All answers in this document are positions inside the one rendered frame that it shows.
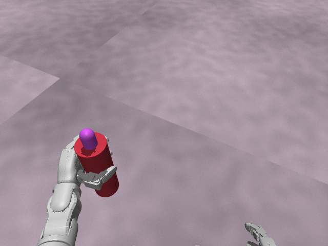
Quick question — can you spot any right robot hand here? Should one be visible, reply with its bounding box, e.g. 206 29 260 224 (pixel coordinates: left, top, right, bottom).
244 222 277 246

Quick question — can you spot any left robot hand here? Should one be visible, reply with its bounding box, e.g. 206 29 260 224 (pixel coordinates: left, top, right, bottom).
57 135 117 190

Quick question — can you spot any left robot arm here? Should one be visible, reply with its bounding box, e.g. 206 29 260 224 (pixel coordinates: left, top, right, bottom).
37 182 81 246

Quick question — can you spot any bottle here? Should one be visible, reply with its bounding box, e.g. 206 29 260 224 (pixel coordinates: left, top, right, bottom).
74 128 119 197

